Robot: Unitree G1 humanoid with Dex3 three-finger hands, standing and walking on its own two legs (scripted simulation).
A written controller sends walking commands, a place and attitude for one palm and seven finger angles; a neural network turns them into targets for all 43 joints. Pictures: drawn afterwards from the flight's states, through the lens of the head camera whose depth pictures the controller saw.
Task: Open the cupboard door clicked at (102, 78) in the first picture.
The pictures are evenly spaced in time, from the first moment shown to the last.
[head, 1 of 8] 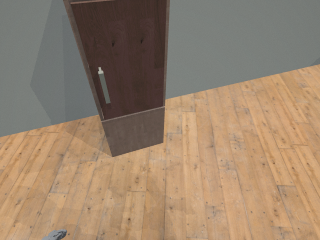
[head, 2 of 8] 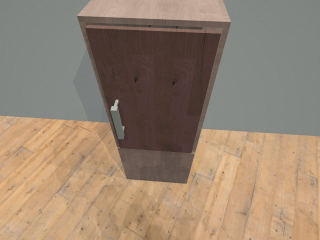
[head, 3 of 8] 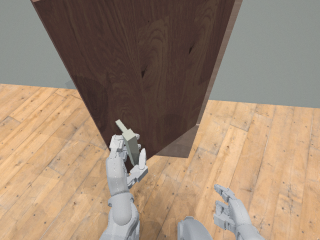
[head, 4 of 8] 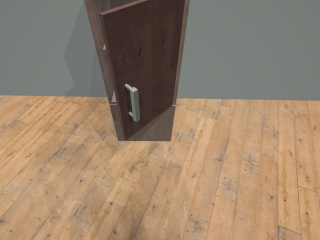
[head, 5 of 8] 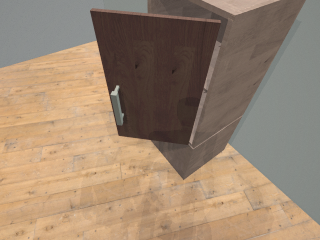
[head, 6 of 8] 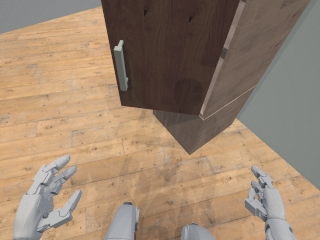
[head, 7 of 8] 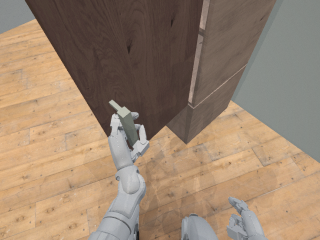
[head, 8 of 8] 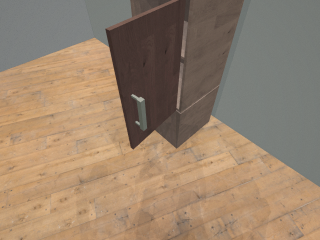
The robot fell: no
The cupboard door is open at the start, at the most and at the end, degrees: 0 97 97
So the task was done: yes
